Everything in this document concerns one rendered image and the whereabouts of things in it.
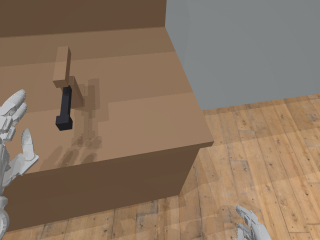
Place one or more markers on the robot left hand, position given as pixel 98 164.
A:
pixel 11 113

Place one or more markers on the robot right hand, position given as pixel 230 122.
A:
pixel 257 231

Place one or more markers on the counter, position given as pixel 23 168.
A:
pixel 137 126

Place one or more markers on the tap lever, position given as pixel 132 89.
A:
pixel 64 121

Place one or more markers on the robot left forearm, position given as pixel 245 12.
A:
pixel 4 218

